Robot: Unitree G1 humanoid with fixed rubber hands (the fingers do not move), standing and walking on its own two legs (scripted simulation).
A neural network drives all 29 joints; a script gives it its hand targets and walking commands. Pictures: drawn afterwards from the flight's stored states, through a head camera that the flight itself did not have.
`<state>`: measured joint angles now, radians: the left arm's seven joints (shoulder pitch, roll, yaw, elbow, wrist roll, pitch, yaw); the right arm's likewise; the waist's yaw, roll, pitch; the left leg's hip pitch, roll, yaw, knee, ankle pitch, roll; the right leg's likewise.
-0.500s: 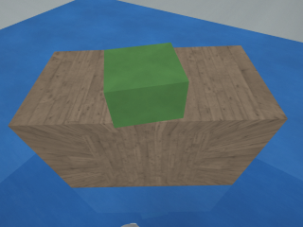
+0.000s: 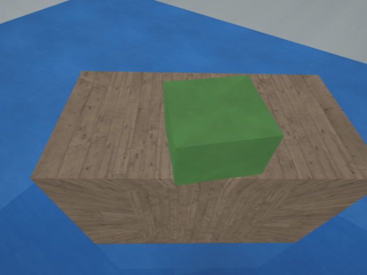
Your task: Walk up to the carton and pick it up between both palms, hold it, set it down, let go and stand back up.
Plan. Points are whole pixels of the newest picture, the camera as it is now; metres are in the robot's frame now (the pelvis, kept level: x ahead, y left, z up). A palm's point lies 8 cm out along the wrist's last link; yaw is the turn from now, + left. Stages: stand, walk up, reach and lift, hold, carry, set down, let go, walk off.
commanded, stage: walk up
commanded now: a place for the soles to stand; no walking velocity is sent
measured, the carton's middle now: (212, 128) +0.53 -0.06 -0.02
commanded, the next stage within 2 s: none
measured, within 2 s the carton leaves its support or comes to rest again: neither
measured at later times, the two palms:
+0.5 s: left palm out of the picture +0.15 +0.34 -0.15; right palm out of the picture +0.06 -0.28 -0.07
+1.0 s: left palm (103, 249) +0.22 +0.22 -0.14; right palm out of the picture +0.13 -0.40 -0.11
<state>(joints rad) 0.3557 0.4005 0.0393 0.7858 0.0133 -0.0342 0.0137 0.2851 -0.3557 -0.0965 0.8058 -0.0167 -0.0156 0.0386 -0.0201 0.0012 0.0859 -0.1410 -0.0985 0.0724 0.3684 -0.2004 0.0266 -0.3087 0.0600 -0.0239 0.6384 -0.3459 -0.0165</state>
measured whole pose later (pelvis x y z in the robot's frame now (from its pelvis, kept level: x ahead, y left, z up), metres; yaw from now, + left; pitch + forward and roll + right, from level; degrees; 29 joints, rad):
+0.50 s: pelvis +0.07 +0.05 -0.02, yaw +0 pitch -4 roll -2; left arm 0.27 0.42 0.04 0.79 0.04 0.04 -0.04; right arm 0.40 -0.35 -0.08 0.87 -0.02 -0.08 -0.03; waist -0.02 -0.10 0.10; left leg -0.15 0.04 0.05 0.62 -0.41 0.03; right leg -0.48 0.06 0.17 1.08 -0.35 -0.06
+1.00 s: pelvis +0.13 -0.08 -0.02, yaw -3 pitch -4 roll +2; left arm 0.27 0.41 0.04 0.79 0.03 0.03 -0.05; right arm 0.36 -0.38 -0.08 0.86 -0.02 -0.06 -0.04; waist -0.01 -0.07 0.16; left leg -0.40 0.04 0.05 1.11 -0.50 0.00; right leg -0.34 0.10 0.06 0.65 -0.24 -0.08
